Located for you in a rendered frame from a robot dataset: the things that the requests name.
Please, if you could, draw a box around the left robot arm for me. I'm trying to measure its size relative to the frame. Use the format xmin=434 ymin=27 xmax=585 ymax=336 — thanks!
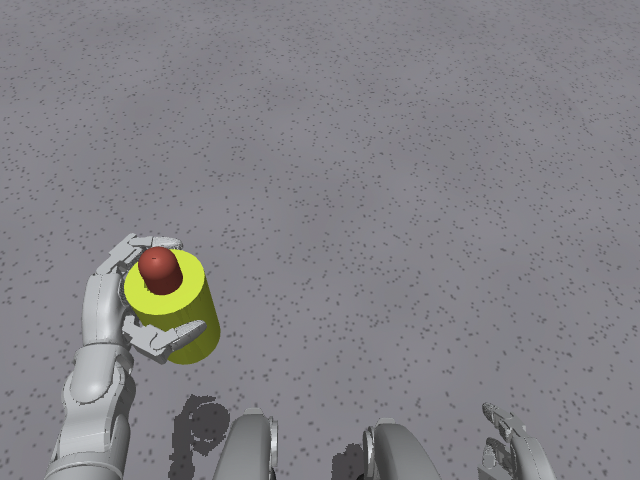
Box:
xmin=44 ymin=342 xmax=136 ymax=480

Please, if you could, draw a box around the left robot hand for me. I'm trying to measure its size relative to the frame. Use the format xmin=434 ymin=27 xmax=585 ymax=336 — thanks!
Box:
xmin=81 ymin=233 xmax=207 ymax=365

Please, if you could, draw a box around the right robot hand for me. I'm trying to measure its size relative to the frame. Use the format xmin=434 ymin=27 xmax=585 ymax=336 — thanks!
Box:
xmin=477 ymin=403 xmax=557 ymax=480

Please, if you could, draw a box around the bottle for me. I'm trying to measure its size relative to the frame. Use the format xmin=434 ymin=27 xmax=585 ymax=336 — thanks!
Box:
xmin=124 ymin=246 xmax=221 ymax=365

